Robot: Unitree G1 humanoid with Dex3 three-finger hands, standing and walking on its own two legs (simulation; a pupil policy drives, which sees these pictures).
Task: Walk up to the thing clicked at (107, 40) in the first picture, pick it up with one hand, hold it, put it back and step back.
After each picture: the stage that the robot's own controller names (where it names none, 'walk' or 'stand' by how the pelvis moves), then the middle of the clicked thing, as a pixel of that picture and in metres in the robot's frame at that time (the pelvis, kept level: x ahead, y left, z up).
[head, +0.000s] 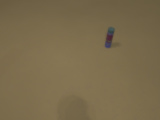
stand; (109, 38) +1.37 -0.31 -0.66
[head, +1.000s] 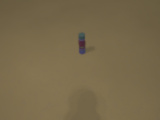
walk; (81, 43) +1.28 +0.08 -0.63
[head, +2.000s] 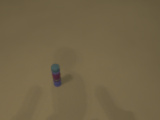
walk; (56, 75) +0.82 +0.25 -0.64
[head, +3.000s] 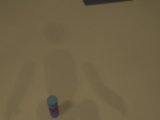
walk; (53, 107) +0.52 +0.18 -0.64
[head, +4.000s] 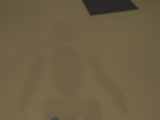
stand; out of the picture +0.40 +0.18 -0.65
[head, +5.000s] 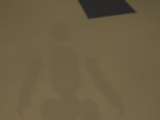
stand; out of the picture +0.38 +0.17 -0.65
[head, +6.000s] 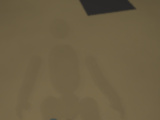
stand; out of the picture +0.39 +0.18 -0.66
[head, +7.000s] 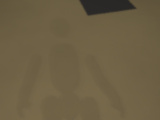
stand; out of the picture +0.38 +0.18 -0.66
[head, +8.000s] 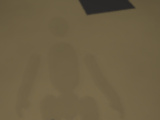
stand; out of the picture +0.38 +0.18 -0.66
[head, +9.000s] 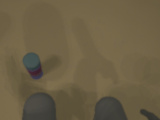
go down; (34, 67) +0.44 +0.21 -0.37
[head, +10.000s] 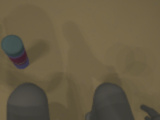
go down; (17, 54) +0.45 +0.24 -0.27
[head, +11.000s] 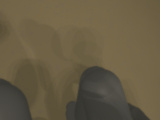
close in; out of the picture +0.43 +0.28 -0.17
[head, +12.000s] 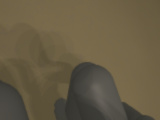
close; out of the picture +0.43 +0.30 -0.16
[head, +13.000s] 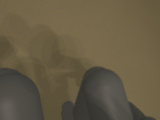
lift; out of the picture +0.34 +0.27 -0.14
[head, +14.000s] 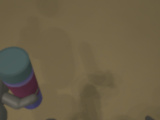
lift; (24, 84) +0.31 +0.17 +0.04
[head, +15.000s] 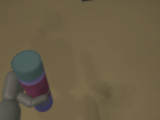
hold; (36, 86) +0.32 +0.15 +0.05
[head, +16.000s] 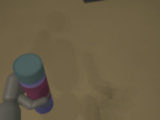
hold; (37, 88) +0.31 +0.15 +0.04
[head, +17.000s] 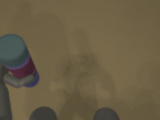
crouch; (22, 66) +0.38 +0.19 -0.03
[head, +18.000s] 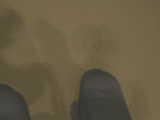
lower; out of the picture +0.46 +0.27 -0.11
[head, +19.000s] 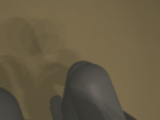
lower; out of the picture +0.44 +0.30 -0.17
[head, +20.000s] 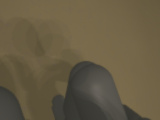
lower; out of the picture +0.42 +0.30 -0.16
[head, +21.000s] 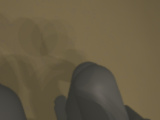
lower; out of the picture +0.42 +0.30 -0.16
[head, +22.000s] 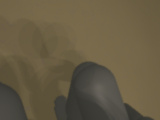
rest; out of the picture +0.41 +0.30 -0.16
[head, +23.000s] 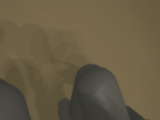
open; out of the picture +0.41 +0.27 -0.17
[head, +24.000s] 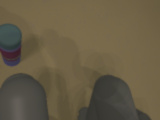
stand; (10, 48) +0.43 +0.24 -0.20
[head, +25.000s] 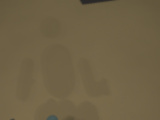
stand; out of the picture +0.37 +0.15 -0.58
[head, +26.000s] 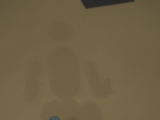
stand; out of the picture +0.39 +0.16 -0.60
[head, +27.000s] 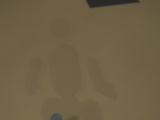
stand; out of the picture +0.39 +0.15 -0.61
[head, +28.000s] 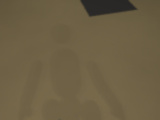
walk; out of the picture +0.39 +0.15 -0.66
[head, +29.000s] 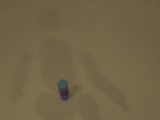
walk; (63, 91) +0.56 +0.14 -0.63
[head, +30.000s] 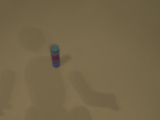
walk; (55, 57) +0.85 +0.19 -0.63
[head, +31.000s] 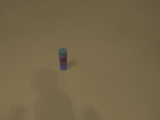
stand; (63, 59) +1.03 +0.17 -0.64
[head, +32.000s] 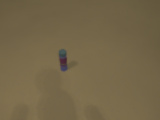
stand; (63, 60) +1.04 +0.17 -0.66
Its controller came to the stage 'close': yes
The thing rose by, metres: 0.68
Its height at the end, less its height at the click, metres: +0.00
